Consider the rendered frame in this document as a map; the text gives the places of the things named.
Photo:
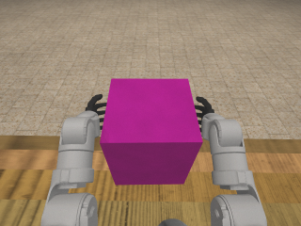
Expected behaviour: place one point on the robot left hand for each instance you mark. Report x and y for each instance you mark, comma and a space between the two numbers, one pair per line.
92, 106

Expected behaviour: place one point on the robot left forearm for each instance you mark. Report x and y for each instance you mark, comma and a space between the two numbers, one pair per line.
75, 154

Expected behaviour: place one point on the right robot upper arm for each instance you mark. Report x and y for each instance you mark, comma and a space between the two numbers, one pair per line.
236, 210

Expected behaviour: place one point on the carton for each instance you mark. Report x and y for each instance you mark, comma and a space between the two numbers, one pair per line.
150, 134

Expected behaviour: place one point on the robot right forearm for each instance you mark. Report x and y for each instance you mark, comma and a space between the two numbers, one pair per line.
228, 152

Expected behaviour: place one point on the robot right hand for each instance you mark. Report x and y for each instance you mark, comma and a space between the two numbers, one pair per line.
206, 109

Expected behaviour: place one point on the left robot upper arm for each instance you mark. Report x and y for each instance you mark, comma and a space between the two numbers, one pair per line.
71, 209

